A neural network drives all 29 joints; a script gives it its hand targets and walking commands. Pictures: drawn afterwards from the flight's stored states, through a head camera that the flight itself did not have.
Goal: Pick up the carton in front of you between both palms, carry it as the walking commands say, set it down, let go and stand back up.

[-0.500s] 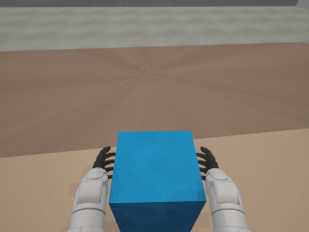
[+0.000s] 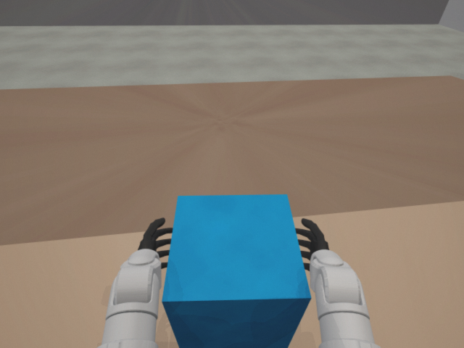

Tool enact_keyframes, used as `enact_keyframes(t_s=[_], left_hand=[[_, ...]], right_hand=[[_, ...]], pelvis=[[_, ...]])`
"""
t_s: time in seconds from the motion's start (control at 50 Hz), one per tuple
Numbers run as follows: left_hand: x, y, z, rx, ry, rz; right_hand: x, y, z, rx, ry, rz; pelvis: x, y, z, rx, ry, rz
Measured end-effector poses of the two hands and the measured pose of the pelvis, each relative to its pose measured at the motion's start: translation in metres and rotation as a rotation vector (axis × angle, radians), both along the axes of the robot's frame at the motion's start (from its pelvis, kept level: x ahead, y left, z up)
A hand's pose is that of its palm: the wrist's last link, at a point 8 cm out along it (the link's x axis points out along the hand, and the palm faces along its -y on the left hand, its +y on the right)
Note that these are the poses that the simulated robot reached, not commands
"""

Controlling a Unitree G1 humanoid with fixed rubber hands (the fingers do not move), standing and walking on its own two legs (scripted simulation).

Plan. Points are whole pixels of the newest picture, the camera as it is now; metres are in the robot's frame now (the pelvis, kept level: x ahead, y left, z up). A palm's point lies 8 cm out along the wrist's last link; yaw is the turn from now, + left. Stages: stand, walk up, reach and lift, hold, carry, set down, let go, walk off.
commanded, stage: hold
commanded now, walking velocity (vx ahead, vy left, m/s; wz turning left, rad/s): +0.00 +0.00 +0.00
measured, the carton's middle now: (233, 275) +0.30 +0.00 -0.03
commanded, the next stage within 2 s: carry in 1.10 s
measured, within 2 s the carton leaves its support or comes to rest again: neither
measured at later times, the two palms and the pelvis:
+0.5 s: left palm (149, 257) +0.29 +0.15 +0.05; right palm (318, 257) +0.29 -0.15 +0.05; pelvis +0.00 +0.00 +0.00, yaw +0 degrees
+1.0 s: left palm (149, 258) +0.29 +0.15 +0.05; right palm (318, 258) +0.29 -0.15 +0.05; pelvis +0.00 +0.00 +0.00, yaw +0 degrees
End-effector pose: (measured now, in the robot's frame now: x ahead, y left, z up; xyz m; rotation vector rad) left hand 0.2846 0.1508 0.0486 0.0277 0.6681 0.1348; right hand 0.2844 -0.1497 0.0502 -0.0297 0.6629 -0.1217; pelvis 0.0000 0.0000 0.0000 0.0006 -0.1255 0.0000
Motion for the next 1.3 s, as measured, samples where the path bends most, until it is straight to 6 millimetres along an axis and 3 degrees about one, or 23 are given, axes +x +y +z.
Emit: enact_keyframes(t_s=[0.22,0.72,1.12,1.3], left_hand=[[0.000,0.000,0.000,-0.008,-0.004,0.005],[0.003,-0.001,-0.001,0.007,0.002,-0.003],[0.002,0.000,-0.001,0.001,-0.003,0.000],[0.023,-0.009,0.012,-0.016,-0.058,0.010]], right_hand=[[-0.001,0.000,0.000,0.007,-0.004,-0.007],[0.003,-0.001,-0.001,-0.008,0.002,0.005],[0.001,0.000,-0.001,-0.002,-0.003,-0.001],[0.020,-0.009,0.010,0.024,-0.057,-0.025]], pelvis=[[-0.006,0.000,-0.001,0.000,-0.002,-0.001],[0.004,-0.001,0.001,0.000,0.002,0.000],[-0.001,0.000,-0.002,0.000,0.026,-0.001],[0.021,-0.008,-0.010,-0.001,0.140,-0.022]])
